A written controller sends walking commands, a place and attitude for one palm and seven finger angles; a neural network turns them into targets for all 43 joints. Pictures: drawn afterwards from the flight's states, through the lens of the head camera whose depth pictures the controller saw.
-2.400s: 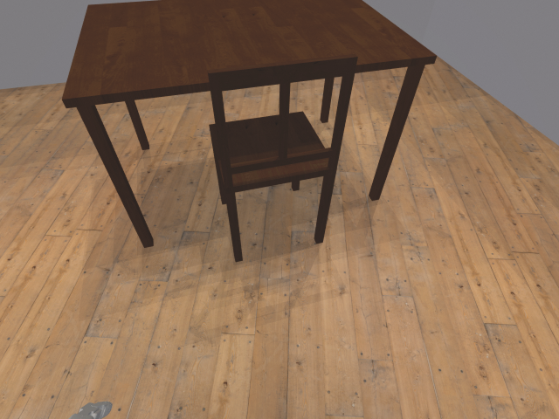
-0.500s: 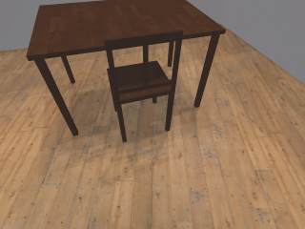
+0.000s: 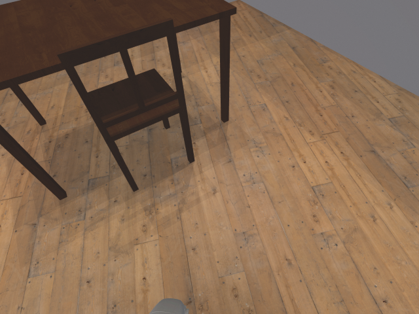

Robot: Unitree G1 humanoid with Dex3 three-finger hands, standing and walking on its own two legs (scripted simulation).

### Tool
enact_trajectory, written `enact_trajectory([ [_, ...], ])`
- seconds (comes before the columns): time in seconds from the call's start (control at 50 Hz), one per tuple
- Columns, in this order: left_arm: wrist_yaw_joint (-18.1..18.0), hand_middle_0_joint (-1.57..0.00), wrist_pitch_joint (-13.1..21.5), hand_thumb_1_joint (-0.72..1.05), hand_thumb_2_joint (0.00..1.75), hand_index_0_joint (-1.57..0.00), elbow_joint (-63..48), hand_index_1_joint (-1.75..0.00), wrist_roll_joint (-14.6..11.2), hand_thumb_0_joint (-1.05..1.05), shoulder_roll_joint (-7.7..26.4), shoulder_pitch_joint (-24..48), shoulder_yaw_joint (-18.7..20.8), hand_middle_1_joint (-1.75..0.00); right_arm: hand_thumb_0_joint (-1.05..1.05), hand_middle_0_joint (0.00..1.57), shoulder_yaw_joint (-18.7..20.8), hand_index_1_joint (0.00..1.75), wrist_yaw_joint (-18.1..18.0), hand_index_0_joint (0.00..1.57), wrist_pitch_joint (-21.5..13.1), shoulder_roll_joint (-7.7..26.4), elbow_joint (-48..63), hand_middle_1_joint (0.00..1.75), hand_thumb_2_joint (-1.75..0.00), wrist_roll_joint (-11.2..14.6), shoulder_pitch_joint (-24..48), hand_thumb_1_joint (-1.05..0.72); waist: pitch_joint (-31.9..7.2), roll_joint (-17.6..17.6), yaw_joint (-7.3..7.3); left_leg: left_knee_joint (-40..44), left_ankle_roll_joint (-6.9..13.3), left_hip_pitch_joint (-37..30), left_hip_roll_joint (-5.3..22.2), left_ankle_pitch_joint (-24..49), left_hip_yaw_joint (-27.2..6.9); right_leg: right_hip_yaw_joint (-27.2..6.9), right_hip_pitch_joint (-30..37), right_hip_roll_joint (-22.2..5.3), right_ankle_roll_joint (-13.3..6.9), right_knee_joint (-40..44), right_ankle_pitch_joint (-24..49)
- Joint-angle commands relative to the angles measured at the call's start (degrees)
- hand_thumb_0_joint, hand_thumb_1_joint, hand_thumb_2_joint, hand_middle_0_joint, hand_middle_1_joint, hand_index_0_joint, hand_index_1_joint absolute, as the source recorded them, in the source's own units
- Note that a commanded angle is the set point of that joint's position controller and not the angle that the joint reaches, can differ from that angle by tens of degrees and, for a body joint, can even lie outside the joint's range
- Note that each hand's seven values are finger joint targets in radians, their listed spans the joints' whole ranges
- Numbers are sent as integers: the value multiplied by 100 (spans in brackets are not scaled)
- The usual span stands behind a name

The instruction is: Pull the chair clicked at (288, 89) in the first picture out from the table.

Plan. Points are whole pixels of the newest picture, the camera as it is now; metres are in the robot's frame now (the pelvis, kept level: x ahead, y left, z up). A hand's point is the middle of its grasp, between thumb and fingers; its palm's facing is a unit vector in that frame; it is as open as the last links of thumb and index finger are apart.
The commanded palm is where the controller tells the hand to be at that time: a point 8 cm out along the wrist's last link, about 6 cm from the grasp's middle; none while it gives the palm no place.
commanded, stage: walk to a spot facing it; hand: left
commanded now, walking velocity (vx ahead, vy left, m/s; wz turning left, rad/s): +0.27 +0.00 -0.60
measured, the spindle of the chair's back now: (133, 80) +0.90 +0.39 -0.11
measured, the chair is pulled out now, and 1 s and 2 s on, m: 0.00 0.00 0.00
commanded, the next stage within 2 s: turn to face it in 1.80 s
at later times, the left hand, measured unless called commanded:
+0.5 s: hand (96, 306) +0.15 +0.28 -0.17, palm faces -0.19 -0.97 -0.18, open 7.4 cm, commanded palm none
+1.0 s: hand (208, 214) +0.40 +0.05 -0.20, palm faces -0.58 -0.81 -0.10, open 7.4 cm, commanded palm none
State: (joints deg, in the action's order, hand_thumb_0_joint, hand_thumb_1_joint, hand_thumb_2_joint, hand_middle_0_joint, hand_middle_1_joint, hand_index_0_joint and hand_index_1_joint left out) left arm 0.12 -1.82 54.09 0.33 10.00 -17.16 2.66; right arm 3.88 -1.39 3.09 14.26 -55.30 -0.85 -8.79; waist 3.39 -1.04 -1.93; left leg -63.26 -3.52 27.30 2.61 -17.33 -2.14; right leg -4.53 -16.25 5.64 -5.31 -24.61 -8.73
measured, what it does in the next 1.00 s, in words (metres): walks ahead, turning right: left foot, then right foot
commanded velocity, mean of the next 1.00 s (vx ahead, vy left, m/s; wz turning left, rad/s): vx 0.30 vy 0.00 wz -0.58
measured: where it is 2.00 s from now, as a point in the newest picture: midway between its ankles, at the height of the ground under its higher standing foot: (261, 253)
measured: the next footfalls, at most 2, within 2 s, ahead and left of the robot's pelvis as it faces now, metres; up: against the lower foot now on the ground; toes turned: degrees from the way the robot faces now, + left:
left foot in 0.34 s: +0.06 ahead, +0.15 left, +0.00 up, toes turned -12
right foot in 0.94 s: +0.26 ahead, -0.10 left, +0.00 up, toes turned -42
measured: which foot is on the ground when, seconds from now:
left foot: up 0.00-0.32, down 0.34-0.94, up 0.96-1.00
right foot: down 0.00-0.34, up 0.36-0.92, down 0.94-1.00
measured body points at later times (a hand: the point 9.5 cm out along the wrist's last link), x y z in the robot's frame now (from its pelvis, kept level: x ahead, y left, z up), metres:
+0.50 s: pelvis +0.05 +0.08 +0.01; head +0.05 +0.13 +0.45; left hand +0.16 +0.33 -0.15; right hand +0.02 -0.17 -0.11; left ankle +0.02 +0.16 -0.74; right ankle +0.04 -0.08 -0.65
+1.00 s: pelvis +0.20 -0.01 -0.04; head +0.25 -0.01 +0.41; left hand +0.43 +0.10 -0.19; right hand -0.03 -0.09 -0.16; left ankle +0.10 +0.16 -0.64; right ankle +0.23 -0.07 -0.74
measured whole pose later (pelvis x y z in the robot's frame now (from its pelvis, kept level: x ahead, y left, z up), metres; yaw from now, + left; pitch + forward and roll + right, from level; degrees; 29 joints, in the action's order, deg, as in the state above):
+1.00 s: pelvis +0.20 -0.01 -0.04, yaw -36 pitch -1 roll -2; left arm 1.8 1.8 53.2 0.4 10.2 -7.3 3.3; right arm 1.3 -1.5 -1.2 5.1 -63.8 0.1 -31.8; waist 6.0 2.0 1.9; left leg -72.5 -1.1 11.6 7.4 -25.9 9.8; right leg 11.1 -22.2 4.7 -9.3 -39.9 -17.1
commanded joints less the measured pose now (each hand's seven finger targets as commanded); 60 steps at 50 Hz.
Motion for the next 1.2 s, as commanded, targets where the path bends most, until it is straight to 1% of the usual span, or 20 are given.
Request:
enact_trajectory([
  [0.0, -77, -20, 154, 90, 90, -20, -310, -30, 35, 0, 1189, -312, 362, -30, 0, 20, 101, 30, -19, 20, -121, 548, 448, 30, -90, -65, 11, -90, -674, 803, -45, 118, -77, 668, 60, 8, -95, -2137, 1227, -1389, 138, 1156, -854],
  [0.18, -21, -20, 248, 90, 90, -20, -324, -30, 120, 0, 1358, -382, 392, -30, 0, 20, 77, 30, 87, 20, -346, 465, 766, 30, -90, -30, 289, -90, -403, 782, -198, 1883, 61, -115, -160, -609, 89, -2795, 500, -1371, -564, 1454, -2128],
  [0.24, -6, -20, 215, 90, 90, -20, -476, -30, 120, 0, 1441, -43, 411, -30, 0, 20, 78, 30, 72, 20, -424, 423, 747, 30, -90, 27, -141, -90, -427, 1039, -7, 2802, 220, -1110, -368, -562, 128, -2741, -139, -1165, -495, 1365, -1939],
  [0.28, 7, -20, 183, 90, 90, -20, -584, -30, 91, 0, 1404, 335, 416, -30, 0, 20, 108, 30, 31, 20, -484, 460, 542, 30, -90, 61, -884, -90, -492, 924, 400, 3884, 337, -2715, -414, -32, 190, -2346, -1243, -764, -137, 969, -2142],
  [0.3, 36, -20, 180, 90, 90, -20, -671, -30, 75, 0, 1197, 433, 371, -30, 0, 20, 160, 30, -50, 20, -518, 703, 416, 30, -90, 59, -1339, -90, -608, 314, 618, 4337, 433, -3773, 23, -335, -77, -1903, -2082, -411, 107, 314, -2331],
  [0.32, 100, -20, 178, 90, 90, -20, -764, -30, 19, 0, 815, 399, 313, -30, 0, 20, 255, 30, -94, 20, -531, 1225, 394, 30, -90, -9, -1589, -90, -576, -1294, 768, 5217, 703, -4186, 1411, -1942, -1771, -983, -3098, 248, 340, -1258, -2491],
  [0.34, 112, -20, 225, 90, 90, -20, -929, -30, 44, 0, 862, 641, 358, -30, 0, 20, 245, 30, -95, 20, -538, 1418, 550, 30, -90, 5, -1329, -90, -15, -1525, 638, 5760, 1046, -3193, 2552, -2706, -2781, -191, -3288, -148, 535, -2514, -2087],
  [0.36, 174, -20, 246, 90, 90, -20, -943, -30, 124, 0, 1042, 694, 431, -30, 0, 20, 150, 30, -85, 20, -561, 1207, 712, 30, -90, -24, -995, -90, 362, -714, 443, 5882, 1261, -2307, 2494, -2480, -2678, -186, -2968, -474, 612, -3169, -1660],
  [0.42, 295, -20, 115, 90, 90, -20, -491, -30, 227, 0, 888, 205, 447, -30, 0, 20, -61, 30, -67, 20, -682, 617, 615, 30, -90, -29, -700, -90, 578, -437, 27, 5733, 525, -1692, 1466, -1283, -978, 19, -2682, -601, 680, -4198, -430],
  [0.52, 263, -20, 8, 90, 90, -20, -334, -30, 208, 0, 524, 125, 333, -30, 0, 20, -185, 30, -134, 20, -803, 256, 207, 30, -90, 33, -1610, -90, 447, -871, 92, 5130, -124, -2340, 1020, 1748, 343, 257, -3061, -617, 726, -5003, 260],
  [0.76, 341, -20, 98, 90, 90, -20, -573, -30, 133, 0, 135, 1779, 97, -30, 0, 20, -260, 30, -217, 20, -819, 7, -563, 30, -90, -73, -2898, -90, 811, -705, 543, 4643, 499, -3591, 1366, 4828, 1352, 1467, -3079, -668, 394, -2786, -234],
  [0.84, 260, -20, 227, 90, 90, -20, -341, -30, 127, 0, 356, 940, 172, -30, 0, 20, -98, 30, -190, 20, -777, 369, -537, 30, -90, -16, -2665, -90, -21, -1076, 68, 3104, 488, -3554, 1494, 7539, 1845, 1880, -1142, -87, 4, -1642, -666],
  [0.88, 191, -20, 346, 90, 90, -20, 6, -30, 154, 0, 784, -301, 325, -30, 0, 20, -49, 30, -127, 20, -769, 464, -339, 30, -90, 37, -2248, -90, -709, -1060, -553, 1215, 398, -2382, 1551, 6376, 1789, 1516, 1099, -258, -265, -886, -382],
  [0.9, 143, -20, 374, 90, 90, -20, 165, -30, 153, 0, 1216, -952, 417, -30, 0, 20, -96, 30, -58, 20, -758, 214, -179, 30, -90, 138, -2123, -90, -1186, -77, -845, -644, 301, -715, 1124, 2890, 1855, 143, 2768, -1353, -804, -565, 20],
  [0.92, 63, -20, 394, 90, 90, -20, 202, -30, 32, 0, 1524, -1272, 472, -30, 0, 20, -104, 30, -59, 20, -810, -145, 75, 30, -90, 174, -1939, -90, -1679, 673, -731, -2539, 70, 804, 186, -1519, 1372, -2770, 3453, -2824, -1538, -20, 932],
  [0.94, -11, -20, 342, 90, 90, -20, 135, -30, -57, 0, 1639, -1003, 508, -30, 0, 20, -46, 30, -59, 20, -798, 20, 250, 30, -90, 125, -1409, -90, -1212, 221, -667, -2758, 265, 1233, 333, -1247, 507, -2896, 2903, -2965, -1689, 604, 317],
  [0.96, -40, -20, 363, 90, 90, -20, 36, -30, -59, 0, 1382, -516, 433, -30, 0, 20, -8, 30, -3, 20, -786, -15, 286, 30, -90, 56, -1342, -90, -393, -129, -387, -2383, 270, 1338, 630, -466, 288, -1977, 2017, -2688, -883, 775, 439],
  [1.0, -62, -20, 449, 90, 90, -20, -83, -30, -11, 0, 966, 129, 298, -30, 0, 20, -52, 30, 4, 20, -630, -153, 140, 30, -90, -12, -1435, -90, 40, -206, 123, -1767, 162, 717, 880, -113, 222, -1514, 376, -2323, -213, 1017, 220],
  [1.06, -55, -20, 554, 90, 90, -20, -70, -30, 85, 0, 846, 332, 226, -30, 0, 20, -38, 30, 22, 20, -445, -284, 65, 30, -90, -45, -1711, -90, 226, 35, 524, -944, 71, 268, 875, 47, 329, -638, -661, -1838, -572, 1185, 501],
  [1.18, -9, -20, 653, 90, 90, -20, 120, -30, 81, 0, 777, -283, 246, -30, 0, 20, -16, 30, 159, 20, -532, -197, 466, 30, -90, -79, -497, -90, 87, 733, 189, 476, -55, 922, 717, 779, 484, -492, 259, -1385, -534, 888, 1306],
])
